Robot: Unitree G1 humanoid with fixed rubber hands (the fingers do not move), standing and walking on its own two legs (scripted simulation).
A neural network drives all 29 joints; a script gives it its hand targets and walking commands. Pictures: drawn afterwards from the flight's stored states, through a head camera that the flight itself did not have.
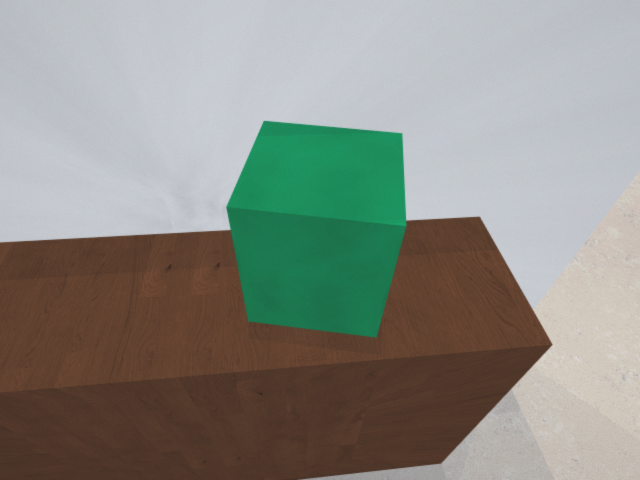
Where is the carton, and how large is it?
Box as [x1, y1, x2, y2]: [226, 121, 405, 337]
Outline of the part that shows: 264,121 226,207 248,320 376,337 405,229 401,133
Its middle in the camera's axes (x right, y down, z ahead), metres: +0.01 -0.01 +0.61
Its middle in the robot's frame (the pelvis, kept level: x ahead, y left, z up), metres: +0.48 +0.00 +0.04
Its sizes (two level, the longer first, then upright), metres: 0.210 0.200 0.250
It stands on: a pedestal, 0.70 m high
